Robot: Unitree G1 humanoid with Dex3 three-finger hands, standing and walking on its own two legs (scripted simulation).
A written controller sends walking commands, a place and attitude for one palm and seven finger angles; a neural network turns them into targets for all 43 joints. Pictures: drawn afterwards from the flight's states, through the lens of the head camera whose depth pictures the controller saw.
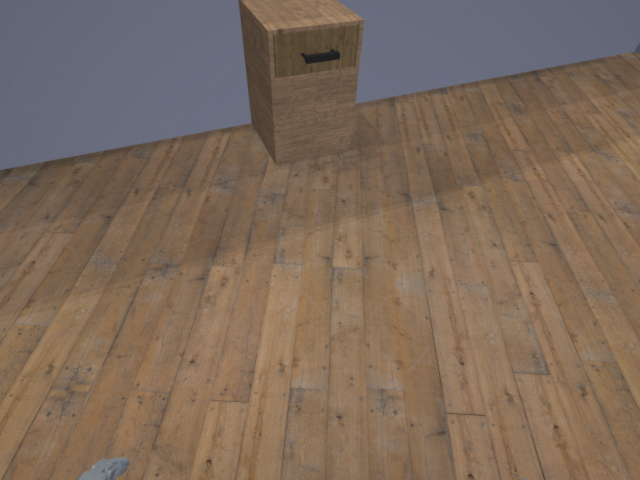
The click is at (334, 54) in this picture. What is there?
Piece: drawer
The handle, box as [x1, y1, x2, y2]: [302, 49, 339, 63]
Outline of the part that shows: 339,58 339,52 332,49 330,52 309,55 305,55 302,53 307,63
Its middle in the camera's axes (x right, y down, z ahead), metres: -0.01 -0.80 +1.68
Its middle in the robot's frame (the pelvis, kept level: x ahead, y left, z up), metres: +1.77 +0.09 -0.21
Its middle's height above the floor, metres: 0.56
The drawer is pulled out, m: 0.00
